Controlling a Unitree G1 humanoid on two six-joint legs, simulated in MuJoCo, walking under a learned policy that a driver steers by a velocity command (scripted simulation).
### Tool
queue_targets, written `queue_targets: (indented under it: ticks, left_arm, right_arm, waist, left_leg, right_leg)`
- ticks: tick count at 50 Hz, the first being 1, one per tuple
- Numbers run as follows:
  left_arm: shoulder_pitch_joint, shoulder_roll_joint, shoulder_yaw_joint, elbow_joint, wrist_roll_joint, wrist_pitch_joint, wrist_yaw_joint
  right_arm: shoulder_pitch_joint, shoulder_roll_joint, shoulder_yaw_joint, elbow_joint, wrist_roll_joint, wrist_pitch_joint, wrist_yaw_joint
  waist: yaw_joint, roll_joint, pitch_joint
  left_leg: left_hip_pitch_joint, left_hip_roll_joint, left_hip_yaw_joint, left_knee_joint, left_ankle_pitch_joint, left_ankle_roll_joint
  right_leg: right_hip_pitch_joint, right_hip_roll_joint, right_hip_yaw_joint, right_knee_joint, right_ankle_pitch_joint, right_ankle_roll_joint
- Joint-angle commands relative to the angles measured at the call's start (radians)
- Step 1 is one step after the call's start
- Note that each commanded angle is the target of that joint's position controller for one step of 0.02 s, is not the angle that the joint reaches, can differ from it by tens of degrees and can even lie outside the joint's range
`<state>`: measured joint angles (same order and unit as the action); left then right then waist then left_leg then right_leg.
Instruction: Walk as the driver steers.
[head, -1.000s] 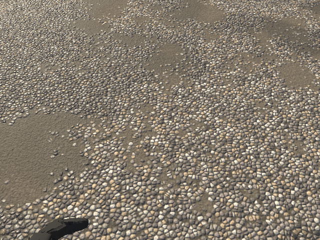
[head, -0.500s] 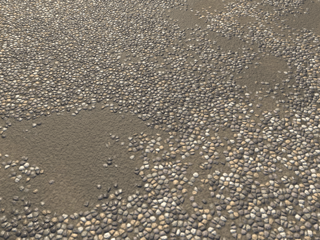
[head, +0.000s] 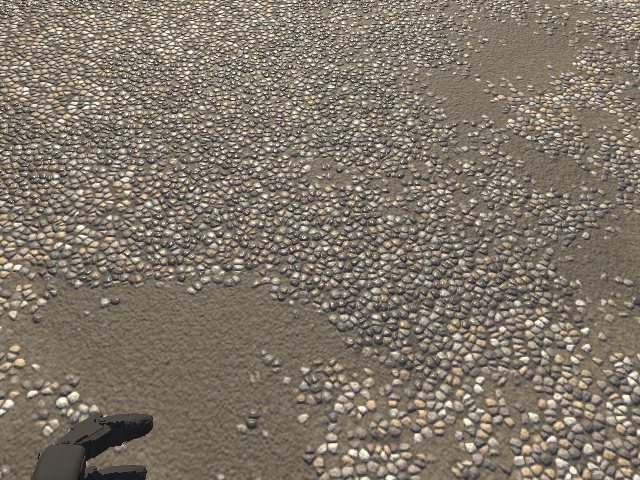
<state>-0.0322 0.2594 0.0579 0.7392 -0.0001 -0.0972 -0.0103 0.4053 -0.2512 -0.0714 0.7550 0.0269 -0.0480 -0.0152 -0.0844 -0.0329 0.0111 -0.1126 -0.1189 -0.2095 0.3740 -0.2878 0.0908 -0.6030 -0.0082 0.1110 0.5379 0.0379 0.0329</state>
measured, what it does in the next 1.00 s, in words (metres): walks ahead: right foot, then left foot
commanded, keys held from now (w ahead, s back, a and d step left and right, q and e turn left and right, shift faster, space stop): w+q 0.32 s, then w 0.16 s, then w+e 0.06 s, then e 0.46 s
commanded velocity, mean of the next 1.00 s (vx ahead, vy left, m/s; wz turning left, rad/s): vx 0.37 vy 0.00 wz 0.14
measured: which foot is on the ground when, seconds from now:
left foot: down 0.00-0.10, up 0.12-0.60, down 0.62-1.00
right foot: up 0.00-0.08, down 0.10-0.62, up 0.64-1.00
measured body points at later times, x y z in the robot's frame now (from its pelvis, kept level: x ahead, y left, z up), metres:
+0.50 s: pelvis +0.26 -0.01 +0.00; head +0.30 -0.01 +0.44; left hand +0.18 +0.26 -0.13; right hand +0.54 -0.17 -0.08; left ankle +0.38 +0.19 -0.70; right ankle +0.18 -0.14 -0.74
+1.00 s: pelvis +0.42 +0.05 -0.01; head +0.45 +0.05 +0.44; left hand +0.54 +0.34 -0.11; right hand +0.58 -0.22 -0.11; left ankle +0.41 +0.18 -0.74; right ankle +0.50 -0.06 -0.72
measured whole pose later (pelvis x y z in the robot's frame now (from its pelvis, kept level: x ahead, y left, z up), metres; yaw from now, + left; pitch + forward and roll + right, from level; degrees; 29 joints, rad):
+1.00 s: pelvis +0.42 +0.05 -0.01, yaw +4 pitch +1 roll +2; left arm 0.15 0.29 0.07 0.73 -0.01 0.05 -0.01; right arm 0.16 -0.28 -0.07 0.74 0.00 -0.03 -0.02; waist -0.01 -0.02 0.05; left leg -0.20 0.05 0.22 0.41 -0.22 0.00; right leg -0.51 -0.07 -0.03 0.77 -0.24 0.04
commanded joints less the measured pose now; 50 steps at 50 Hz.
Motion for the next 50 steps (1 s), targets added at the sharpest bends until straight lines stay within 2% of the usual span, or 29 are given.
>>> queue_targets:
  ticks: [1,3,4,5,6,7,8,9,10,11,14,17,21,25,27,28,29,30,31,32,33,34,35,36,37,39,41,45,50]
  left_arm:
    - [-0.115,0.097,0.021,-0.108,-0.008,-0.034,-0.011]
    - [-0.030,0.121,0.033,-0.090,-0.011,-0.046,-0.011]
    - [0.069,0.143,0.046,-0.067,-0.006,-0.051,-0.004]
    - [0.232,0.192,0.062,-0.047,0.009,-0.052,0.005]
    - [0.372,0.270,0.082,-0.026,0.025,-0.041,0.011]
    - [0.369,0.209,0.070,-0.016,-0.004,-0.034,0.004]
    - [0.310,0.133,0.050,-0.036,-0.011,-0.027,0.006]
    - [0.259,0.107,0.038,-0.046,-0.003,-0.018,0.007]
    - [0.229,0.086,0.030,-0.039,0.000,-0.013,0.004]
    - [0.218,0.073,0.022,-0.030,0.008,-0.014,0.003]
    - [0.231,0.094,0.031,-0.001,0.005,-0.026,-0.002]
    - [0.254,0.131,0.040,0.028,0.003,-0.028,-0.002]
    - [0.291,0.154,0.036,0.061,-0.007,-0.015,-0.002]
    - [0.386,0.184,0.033,0.107,-0.028,0.006,-0.005]
    - [0.415,0.199,0.032,0.128,-0.036,0.022,-0.005]
    - [0.406,0.213,0.033,0.131,-0.035,0.030,-0.002]
    - [0.392,0.223,0.033,0.133,-0.039,0.037,0.003]
    - [0.383,0.215,0.027,0.128,-0.037,0.036,0.007]
    - [0.358,0.159,0.004,0.080,-0.004,0.022,0.008]
    - [0.513,0.049,-0.033,0.088,0.005,0.009,0.000]
    - [0.505,0.168,0.000,0.128,-0.018,0.010,-0.001]
    - [0.427,0.178,0.009,0.093,-0.049,0.017,-0.001]
    - [0.377,0.153,0.006,0.089,-0.044,0.029,0.009]
    - [0.361,0.140,0.010,0.091,-0.032,0.048,0.018]
    - [0.384,0.121,0.012,0.097,-0.028,0.073,0.023]
    - [0.412,0.080,0.011,0.085,-0.021,0.105,0.033]
    - [0.381,0.075,0.014,0.051,-0.011,0.119,0.038]
    - [0.284,0.084,0.018,-0.011,-0.008,0.128,0.014]
    - [0.213,0.122,0.039,-0.084,-0.005,0.152,-0.013]
  right_arm:
    - [0.020,-0.150,-0.040,-0.044,0.004,-0.001,-0.010]
    - [-0.011,-0.146,-0.041,-0.057,0.004,0.008,-0.015]
    - [-0.043,-0.129,-0.033,-0.071,0.002,0.007,-0.014]
    - [-0.076,-0.088,-0.017,-0.096,-0.011,0.001,-0.007]
    - [0.062,-0.025,0.003,-0.111,0.007,-0.005,-0.006]
    - [0.107,-0.095,-0.002,-0.102,0.015,-0.007,-0.010]
    - [0.022,-0.169,-0.022,-0.095,0.013,-0.001,-0.009]
    - [-0.050,-0.175,-0.026,-0.108,0.002,0.005,-0.009]
    - [-0.096,-0.157,-0.026,-0.124,-0.010,0.007,-0.006]
    - [-0.106,-0.141,-0.028,-0.132,-0.010,0.009,-0.001]
    - [-0.111,-0.087,-0.018,-0.147,0.000,0.018,0.011]
    - [-0.169,-0.077,-0.012,-0.172,-0.004,0.017,0.012]
    - [-0.287,-0.050,0.008,-0.196,-0.008,-0.002,0.031]
    - [-0.432,-0.044,0.021,-0.248,-0.006,-0.013,0.056]
    - [-0.457,-0.062,0.016,-0.269,-0.007,-0.019,0.062]
    - [-0.423,-0.085,0.006,-0.264,-0.012,-0.024,0.062]
    - [-0.322,-0.116,-0.009,-0.237,-0.024,-0.030,0.059]
    - [-0.186,-0.166,-0.030,-0.197,-0.038,-0.035,0.051]
    - [-0.020,-0.251,-0.050,-0.167,-0.069,-0.032,0.032]
    - [-0.028,-0.282,-0.041,-0.182,-0.087,-0.022,0.025]
    - [-0.007,-0.210,-0.031,-0.187,-0.073,-0.008,0.025]
    - [-0.072,-0.182,-0.022,-0.178,-0.055,-0.005,0.026]
    - [-0.140,-0.141,-0.012,-0.168,-0.037,-0.008,0.025]
    - [-0.193,-0.109,-0.003,-0.163,-0.030,-0.012,0.026]
    - [-0.238,-0.099,-0.001,-0.159,-0.035,-0.015,0.026]
    - [-0.302,-0.116,-0.011,-0.153,-0.054,-0.024,0.022]
    - [-0.328,-0.135,-0.019,-0.139,-0.056,-0.027,0.012]
    - [-0.324,-0.158,-0.028,-0.106,-0.044,-0.012,-0.012]
    - [-0.315,-0.200,-0.044,-0.073,-0.009,0.015,-0.009]
  waist:
    - [0.013,0.147,-0.005]
    - [0.056,0.176,-0.030]
    - [0.111,0.174,-0.083]
    - [0.189,0.115,-0.208]
    - [0.161,-0.163,-0.362]
    - [0.145,-0.236,-0.349]
    - [0.160,-0.119,-0.198]
    - [0.150,-0.043,-0.107]
    - [0.134,-0.021,-0.040]
    - [0.112,-0.040,-0.018]
    - [0.097,-0.067,-0.008]
    - [0.103,-0.040,-0.007]
    - [0.139,-0.027,0.014]
    - [0.182,-0.024,0.059]
    - [0.167,-0.046,0.068]
    - [0.135,-0.064,0.051]
    - [0.069,-0.076,-0.011]
    - [0.000,-0.064,-0.104]
    - [-0.056,0.037,-0.275]
    - [0.019,0.296,-0.457]
    - [-0.034,0.183,-0.514]
    - [-0.010,0.194,-0.375]
    - [0.022,0.134,-0.258]
    - [0.054,0.124,-0.175]
    - [0.093,0.140,-0.135]
    - [0.136,0.149,-0.105]
    - [0.143,0.161,-0.089]
    - [0.114,0.158,-0.087]
    - [0.099,0.149,-0.059]
  left_leg:
    - [0.007,0.243,-0.239,-0.026,0.252,0.107]
    - [0.013,0.235,-0.268,0.039,0.330,0.091]
    - [-0.024,0.193,-0.243,0.131,0.402,0.065]
    - [-0.147,0.146,-0.176,0.366,0.358,0.029]
    - [-0.482,-0.002,-0.035,0.690,-0.084,-0.050]
    - [-0.636,0.055,-0.015,0.855,-0.300,-0.062]
    - [-0.686,0.107,-0.009,0.913,-0.217,-0.072]
    - [-0.664,0.144,0.031,0.907,-0.138,-0.078]
    - [-0.645,0.168,0.047,0.866,-0.090,-0.081]
    - [-0.610,0.196,0.055,0.833,-0.056,-0.076]
    - [-0.590,0.221,0.092,0.783,-0.001,-0.079]
    - [-0.631,0.227,0.095,0.676,0.100,-0.093]
    - [-0.564,0.205,0.145,0.417,0.282,-0.083]
    - [-0.539,0.185,0.209,0.256,0.271,-0.068]
    - [-0.510,0.163,0.224,0.197,0.178,-0.048]
    - [-0.439,0.136,0.231,0.154,0.150,-0.034]
    - [-0.283,0.102,0.249,0.091,0.205,-0.012]
    - [-0.047,0.112,0.239,0.057,0.384,0.018]
    - [0.306,0.320,0.057,0.169,0.805,0.083]
    - [0.574,0.617,-0.286,0.177,1.129,0.257]
    - [0.518,0.590,-0.245,0.179,1.183,0.270]
    - [0.422,0.540,-0.110,0.141,1.076,0.243]
    - [0.289,0.473,-0.031,0.088,0.924,0.191]
    - [0.154,0.435,0.029,0.033,0.824,0.160]
    - [0.018,0.412,0.089,-0.021,0.779,0.145]
    - [-0.123,0.411,0.166,-0.087,0.745,0.151]
    - [-0.158,0.416,0.223,-0.115,0.688,0.149]
    - [-0.136,0.422,0.293,-0.127,0.522,0.130]
    - [-0.060,0.473,0.281,-0.039,0.381,0.093]
  right_leg:
    - [0.082,0.037,-0.017,-0.068,-0.052,-0.013]
    - [0.207,0.045,-0.036,-0.113,-0.105,-0.042]
    - [0.367,0.026,-0.038,-0.140,-0.085,-0.072]
    - [0.634,-0.110,0.072,-0.100,-0.092,-0.139]
    - [1.001,-0.355,0.462,-0.122,-0.170,-0.311]
    - [0.998,-0.439,0.679,-0.197,-0.363,-0.343]
    - [0.861,-0.394,0.546,-0.221,-0.406,-0.296]
    - [0.726,-0.344,0.404,-0.241,-0.341,-0.254]
    - [0.618,-0.298,0.308,-0.272,-0.249,-0.234]
    - [0.553,-0.262,0.229,-0.297,-0.184,-0.214]
    - [0.494,-0.230,0.087,-0.348,-0.039,-0.218]
    - [0.517,-0.235,-0.001,-0.363,0.112,-0.230]
    - [0.526,-0.197,-0.108,-0.371,0.137,-0.208]
    - [0.602,-0.232,-0.102,-0.352,0.130,-0.208]
    - [0.654,-0.259,-0.073,-0.312,0.217,-0.203]
    - [0.668,-0.251,-0.072,-0.248,0.367,-0.188]
    - [0.659,-0.223,-0.090,-0.132,0.535,-0.162]
    - [0.577,-0.173,-0.116,0.031,0.556,-0.123]
    - [0.328,-0.104,-0.139,0.322,0.187,-0.069]
    - [0.033,0.039,-0.086,0.652,-0.705,-0.007]
    - [0.032,0.016,0.060,0.758,-0.743,0.007]
    - [-0.065,-0.024,0.017,0.761,-0.694,0.013]
    - [-0.083,-0.065,-0.020,0.695,-0.625,0.022]
    - [-0.049,-0.084,-0.036,0.645,-0.567,0.032]
    - [0.045,-0.090,-0.049,0.619,-0.528,0.045]
    - [0.132,-0.070,-0.083,0.579,-0.456,0.066]
    - [0.136,-0.080,-0.086,0.498,-0.372,0.065]
    - [0.171,-0.088,-0.101,0.332,-0.216,0.032]
    - [0.186,-0.071,-0.139,0.181,-0.305,-0.022]
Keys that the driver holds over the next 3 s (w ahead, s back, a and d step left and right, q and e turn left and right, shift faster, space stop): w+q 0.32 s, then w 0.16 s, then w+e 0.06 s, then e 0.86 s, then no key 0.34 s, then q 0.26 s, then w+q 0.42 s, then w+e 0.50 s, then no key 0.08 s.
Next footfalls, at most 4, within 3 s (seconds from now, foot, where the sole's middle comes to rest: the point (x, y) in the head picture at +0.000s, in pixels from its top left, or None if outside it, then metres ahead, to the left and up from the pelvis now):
0.10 right None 0.22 -0.13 -0.78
0.62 left None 0.44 0.19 -0.78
1.06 right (321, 451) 0.53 -0.06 -0.78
1.56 left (209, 463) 0.52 0.17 -0.78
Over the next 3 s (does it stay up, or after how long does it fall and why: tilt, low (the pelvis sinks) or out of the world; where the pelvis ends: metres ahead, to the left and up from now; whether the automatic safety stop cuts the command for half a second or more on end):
stays up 0.83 0.09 0.00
